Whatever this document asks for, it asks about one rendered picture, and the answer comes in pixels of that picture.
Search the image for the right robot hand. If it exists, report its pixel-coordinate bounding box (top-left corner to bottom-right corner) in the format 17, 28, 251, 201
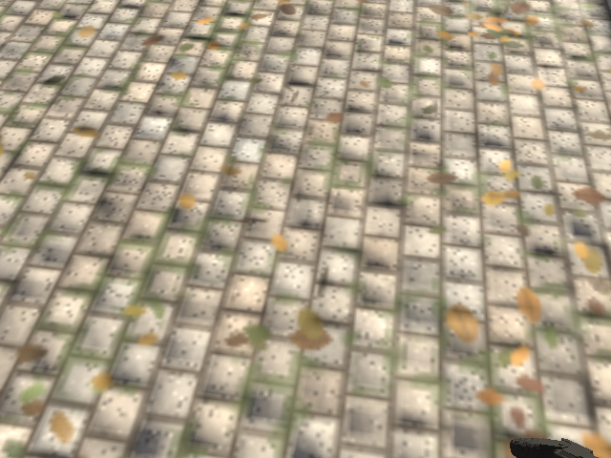
510, 438, 599, 458

